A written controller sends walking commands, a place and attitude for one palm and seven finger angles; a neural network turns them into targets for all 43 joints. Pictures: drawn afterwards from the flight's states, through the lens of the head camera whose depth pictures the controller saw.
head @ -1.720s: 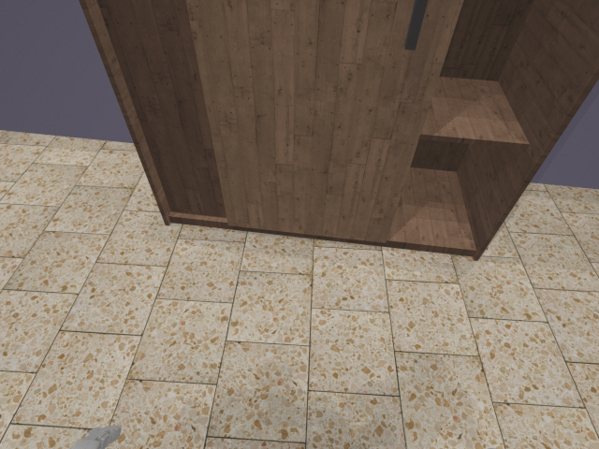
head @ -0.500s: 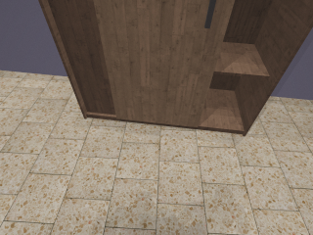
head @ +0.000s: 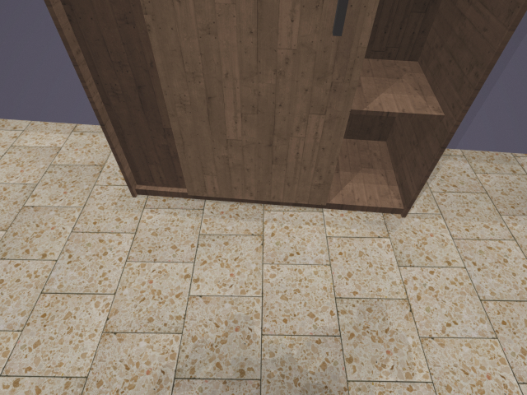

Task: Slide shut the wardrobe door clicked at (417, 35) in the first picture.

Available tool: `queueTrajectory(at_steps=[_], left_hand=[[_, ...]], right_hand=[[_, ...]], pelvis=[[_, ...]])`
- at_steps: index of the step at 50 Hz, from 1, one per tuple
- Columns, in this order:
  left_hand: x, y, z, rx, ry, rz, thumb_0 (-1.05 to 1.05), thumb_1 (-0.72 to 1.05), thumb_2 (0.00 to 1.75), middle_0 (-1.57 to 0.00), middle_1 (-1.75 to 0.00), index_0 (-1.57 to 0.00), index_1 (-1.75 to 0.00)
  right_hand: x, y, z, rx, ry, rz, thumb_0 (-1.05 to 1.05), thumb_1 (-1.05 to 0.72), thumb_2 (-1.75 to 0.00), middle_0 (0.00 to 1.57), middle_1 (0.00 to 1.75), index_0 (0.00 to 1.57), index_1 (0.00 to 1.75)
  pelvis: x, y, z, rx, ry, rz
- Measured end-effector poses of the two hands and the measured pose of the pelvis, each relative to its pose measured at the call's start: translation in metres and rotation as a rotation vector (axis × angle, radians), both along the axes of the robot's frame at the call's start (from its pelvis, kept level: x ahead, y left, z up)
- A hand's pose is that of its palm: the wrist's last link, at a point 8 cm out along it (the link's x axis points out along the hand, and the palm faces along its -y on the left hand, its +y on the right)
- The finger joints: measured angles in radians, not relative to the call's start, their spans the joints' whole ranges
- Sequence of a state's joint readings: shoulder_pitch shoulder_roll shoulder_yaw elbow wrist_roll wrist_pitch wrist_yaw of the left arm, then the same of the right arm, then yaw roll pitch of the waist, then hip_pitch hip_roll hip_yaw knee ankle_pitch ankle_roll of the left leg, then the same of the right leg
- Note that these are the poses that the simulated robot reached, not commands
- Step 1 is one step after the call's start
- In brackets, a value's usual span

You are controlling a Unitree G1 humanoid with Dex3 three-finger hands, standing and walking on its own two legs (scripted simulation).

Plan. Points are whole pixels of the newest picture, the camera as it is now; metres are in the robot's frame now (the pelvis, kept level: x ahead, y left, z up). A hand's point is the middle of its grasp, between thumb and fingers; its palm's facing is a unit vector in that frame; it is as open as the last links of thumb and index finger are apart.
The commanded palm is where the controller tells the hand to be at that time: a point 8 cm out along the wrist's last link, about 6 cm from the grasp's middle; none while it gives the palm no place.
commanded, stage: walk to a spot facing it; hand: left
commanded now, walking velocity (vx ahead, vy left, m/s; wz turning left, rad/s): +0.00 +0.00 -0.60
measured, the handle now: out of the picture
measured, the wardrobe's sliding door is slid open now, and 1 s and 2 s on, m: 0.38 0.38 0.38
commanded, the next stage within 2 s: turn to face it in 1.46 s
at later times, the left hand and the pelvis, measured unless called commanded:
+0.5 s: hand out of the picture +0.05 +0.15 -0.16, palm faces -0.19 -0.95 -0.26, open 7.4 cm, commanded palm none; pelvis -0.03 -0.04 +0.00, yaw -16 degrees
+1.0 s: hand (197, 356) +0.21 +0.14 -0.17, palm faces -0.48 -0.85 -0.21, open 7.4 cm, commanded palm none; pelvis +0.05 -0.02 +0.00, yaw -34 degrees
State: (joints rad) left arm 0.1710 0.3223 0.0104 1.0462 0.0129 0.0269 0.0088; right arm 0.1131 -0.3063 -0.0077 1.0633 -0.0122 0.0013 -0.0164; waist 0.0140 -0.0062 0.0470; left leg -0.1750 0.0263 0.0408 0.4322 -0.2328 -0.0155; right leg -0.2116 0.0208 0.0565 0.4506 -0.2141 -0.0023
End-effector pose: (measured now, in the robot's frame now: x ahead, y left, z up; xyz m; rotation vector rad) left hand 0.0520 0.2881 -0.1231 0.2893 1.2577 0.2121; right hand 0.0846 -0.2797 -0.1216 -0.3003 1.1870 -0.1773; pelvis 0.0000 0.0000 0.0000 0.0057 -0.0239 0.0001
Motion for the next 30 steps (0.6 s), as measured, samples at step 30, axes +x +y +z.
queueTrajectory(at_steps=[30], left_hand=[[0.017,-0.091,0.001,-0.078,0.022,-0.227,0.01,0.9,0.9,-0.21,-0.3,-0.2,-0.3]], right_hand=[[-0.088,-0.031,-0.006,0.074,-0.058,-0.324,0.01,-0.91,-0.9,0.2,0.3,0.2,0.3]], pelvis=[[-0.022,-0.036,0.002,0.035,0.048,-0.327]])
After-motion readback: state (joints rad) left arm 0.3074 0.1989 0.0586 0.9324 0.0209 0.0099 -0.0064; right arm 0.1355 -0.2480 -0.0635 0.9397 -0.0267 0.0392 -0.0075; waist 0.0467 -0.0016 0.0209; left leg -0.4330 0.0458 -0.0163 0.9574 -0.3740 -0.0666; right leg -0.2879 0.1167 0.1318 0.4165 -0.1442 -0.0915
